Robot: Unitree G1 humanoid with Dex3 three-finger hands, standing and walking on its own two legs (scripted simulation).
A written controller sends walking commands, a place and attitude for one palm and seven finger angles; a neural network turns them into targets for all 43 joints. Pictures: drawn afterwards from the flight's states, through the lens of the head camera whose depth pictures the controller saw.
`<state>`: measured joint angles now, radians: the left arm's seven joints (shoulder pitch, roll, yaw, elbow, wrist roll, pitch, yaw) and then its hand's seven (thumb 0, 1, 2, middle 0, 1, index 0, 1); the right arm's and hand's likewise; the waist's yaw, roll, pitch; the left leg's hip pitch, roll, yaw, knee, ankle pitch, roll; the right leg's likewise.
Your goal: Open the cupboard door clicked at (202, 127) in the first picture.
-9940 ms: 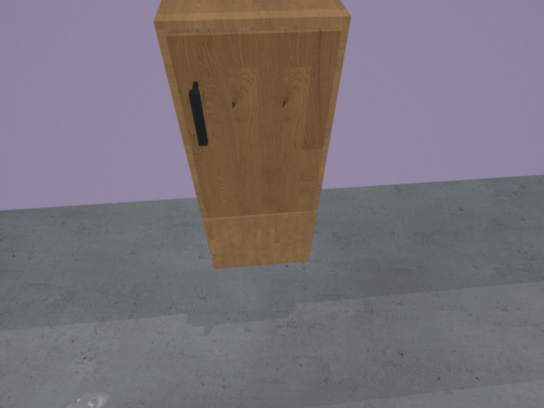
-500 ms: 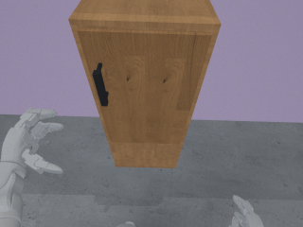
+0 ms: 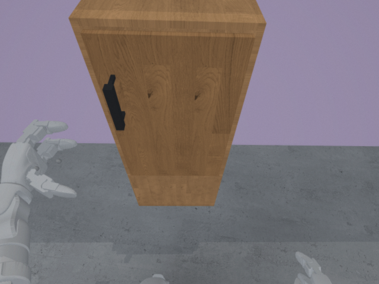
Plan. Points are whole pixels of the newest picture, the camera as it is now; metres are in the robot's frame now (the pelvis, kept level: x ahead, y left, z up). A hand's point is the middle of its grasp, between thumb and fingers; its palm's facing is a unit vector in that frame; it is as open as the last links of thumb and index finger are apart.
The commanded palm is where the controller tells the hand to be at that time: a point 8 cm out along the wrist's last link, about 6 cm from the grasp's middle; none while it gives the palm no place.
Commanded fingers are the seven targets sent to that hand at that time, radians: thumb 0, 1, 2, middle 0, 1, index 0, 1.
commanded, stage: move the hooked fingers beside the handle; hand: left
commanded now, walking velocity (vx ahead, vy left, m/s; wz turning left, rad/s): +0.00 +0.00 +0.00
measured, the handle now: (116, 103) +0.52 +0.21 +0.06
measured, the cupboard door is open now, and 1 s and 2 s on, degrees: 0 0 0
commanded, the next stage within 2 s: slide the fingers in behind the handle in 2.00 s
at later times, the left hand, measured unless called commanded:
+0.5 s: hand (70, 140) +0.39 +0.28 +0.07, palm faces +0.05 -1.00 +0.00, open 14.0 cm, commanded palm +0.36 +0.33 +0.08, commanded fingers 0.00 -0.50 0.30 -0.30 -1.20 -0.30 -1.20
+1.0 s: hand (84, 121) +0.45 +0.27 +0.07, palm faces +0.05 -1.00 +0.00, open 14.0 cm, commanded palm +0.43 +0.32 +0.07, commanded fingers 0.00 -0.50 0.30 -0.30 -1.20 -0.30 -1.20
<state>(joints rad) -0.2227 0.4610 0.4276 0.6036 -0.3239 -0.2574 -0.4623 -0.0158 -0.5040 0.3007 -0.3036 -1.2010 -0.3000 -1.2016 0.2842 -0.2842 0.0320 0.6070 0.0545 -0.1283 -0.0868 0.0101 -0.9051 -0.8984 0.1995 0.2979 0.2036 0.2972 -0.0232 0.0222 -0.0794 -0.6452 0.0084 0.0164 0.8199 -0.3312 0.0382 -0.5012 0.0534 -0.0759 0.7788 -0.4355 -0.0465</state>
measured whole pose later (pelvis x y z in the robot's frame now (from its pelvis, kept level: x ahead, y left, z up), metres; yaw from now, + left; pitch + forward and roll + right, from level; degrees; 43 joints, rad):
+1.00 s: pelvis +0.00 +0.02 -0.01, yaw -2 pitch +15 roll -3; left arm -0.67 0.54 0.42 1.03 -0.19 -0.34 -0.36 -0.02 -0.50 0.30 -0.30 -1.20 -0.30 -1.20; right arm 0.36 -0.28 0.03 0.62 0.03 0.02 -0.05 0.01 -0.91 -0.90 0.20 0.30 0.20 0.30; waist -0.10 0.01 -0.09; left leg -0.81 0.01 0.04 0.91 -0.37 0.07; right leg -0.66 0.05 -0.06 0.85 -0.46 -0.02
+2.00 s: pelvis +0.00 +0.01 -0.02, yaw -2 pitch +16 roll -4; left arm -0.72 0.56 0.42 1.08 -0.18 -0.37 -0.36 -0.02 -0.50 0.30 -0.30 -1.20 -0.30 -1.20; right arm 0.35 -0.28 0.04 0.60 0.03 0.07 -0.04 0.00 -0.91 -0.90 0.20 0.30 0.20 0.30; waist -0.10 0.01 -0.10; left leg -0.85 0.03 0.02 0.95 -0.39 0.06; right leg -0.70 0.07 -0.07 0.89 -0.47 -0.03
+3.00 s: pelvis +0.00 +0.01 -0.02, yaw -2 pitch +16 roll -3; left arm -0.71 0.43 0.35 1.03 -0.15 -0.38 -0.20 -0.02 -0.50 0.30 -0.30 -1.20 -0.30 -1.20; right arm 0.36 -0.26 0.03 0.61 0.02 0.06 -0.01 0.00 -0.91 -0.90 0.20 0.30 0.20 0.30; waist -0.11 0.02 -0.11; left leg -0.84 0.03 0.03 0.95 -0.39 0.05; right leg -0.69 0.07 -0.06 0.90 -0.48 -0.04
